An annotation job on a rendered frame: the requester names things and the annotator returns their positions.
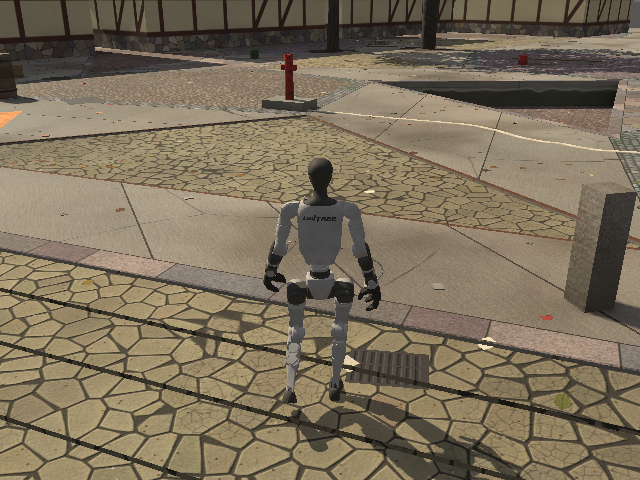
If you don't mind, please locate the right robot forearm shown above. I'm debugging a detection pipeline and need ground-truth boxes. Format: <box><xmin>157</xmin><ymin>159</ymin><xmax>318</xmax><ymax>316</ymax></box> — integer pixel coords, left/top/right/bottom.
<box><xmin>358</xmin><ymin>242</ymin><xmax>379</xmax><ymax>289</ymax></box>

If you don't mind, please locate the left robot forearm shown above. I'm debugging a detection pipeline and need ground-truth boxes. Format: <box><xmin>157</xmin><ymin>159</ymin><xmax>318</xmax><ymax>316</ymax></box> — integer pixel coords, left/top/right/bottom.
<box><xmin>265</xmin><ymin>240</ymin><xmax>283</xmax><ymax>277</ymax></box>

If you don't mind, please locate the right robot hand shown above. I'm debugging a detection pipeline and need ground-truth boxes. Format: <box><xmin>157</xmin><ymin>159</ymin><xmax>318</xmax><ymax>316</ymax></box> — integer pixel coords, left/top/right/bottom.
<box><xmin>358</xmin><ymin>285</ymin><xmax>381</xmax><ymax>311</ymax></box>

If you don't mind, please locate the robot left shin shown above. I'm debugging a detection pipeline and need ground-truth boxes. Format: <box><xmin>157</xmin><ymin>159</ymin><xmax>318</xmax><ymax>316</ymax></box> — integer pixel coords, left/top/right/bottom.
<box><xmin>286</xmin><ymin>327</ymin><xmax>301</xmax><ymax>393</ymax></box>

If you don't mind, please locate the left robot upper arm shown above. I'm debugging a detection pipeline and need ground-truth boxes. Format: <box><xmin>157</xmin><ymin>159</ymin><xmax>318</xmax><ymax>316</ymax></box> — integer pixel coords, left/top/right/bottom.
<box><xmin>272</xmin><ymin>201</ymin><xmax>299</xmax><ymax>256</ymax></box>

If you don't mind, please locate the robot torso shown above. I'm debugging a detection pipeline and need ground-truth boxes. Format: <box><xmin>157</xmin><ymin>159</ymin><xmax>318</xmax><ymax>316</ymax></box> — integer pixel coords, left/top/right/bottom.
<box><xmin>297</xmin><ymin>196</ymin><xmax>344</xmax><ymax>300</ymax></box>

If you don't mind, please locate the right robot upper arm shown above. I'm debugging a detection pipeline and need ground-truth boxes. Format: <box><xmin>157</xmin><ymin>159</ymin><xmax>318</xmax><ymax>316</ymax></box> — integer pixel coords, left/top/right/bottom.
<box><xmin>341</xmin><ymin>201</ymin><xmax>368</xmax><ymax>258</ymax></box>

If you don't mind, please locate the left robot hand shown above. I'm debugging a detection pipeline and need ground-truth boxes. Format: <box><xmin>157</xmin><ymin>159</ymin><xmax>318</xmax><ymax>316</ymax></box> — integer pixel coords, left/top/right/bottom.
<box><xmin>263</xmin><ymin>273</ymin><xmax>286</xmax><ymax>292</ymax></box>

